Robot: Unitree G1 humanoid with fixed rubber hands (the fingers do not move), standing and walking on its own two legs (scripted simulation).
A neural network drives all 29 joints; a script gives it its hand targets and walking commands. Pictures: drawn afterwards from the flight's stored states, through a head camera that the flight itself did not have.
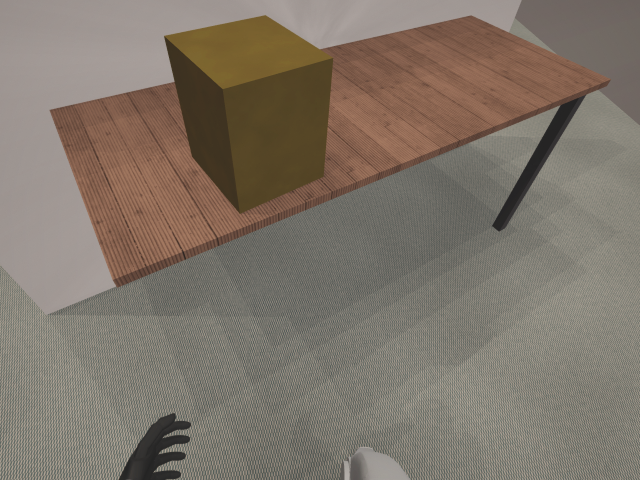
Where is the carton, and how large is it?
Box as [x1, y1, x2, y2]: [164, 15, 332, 213]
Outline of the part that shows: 265,15 164,36 192,156 240,213 323,176 332,57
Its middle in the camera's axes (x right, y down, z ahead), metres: -0.13 -0.24 +0.74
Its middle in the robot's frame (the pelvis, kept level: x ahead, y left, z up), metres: +0.72 +0.12 +0.07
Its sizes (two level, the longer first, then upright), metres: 0.210 0.200 0.250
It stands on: a table, 0.69 m high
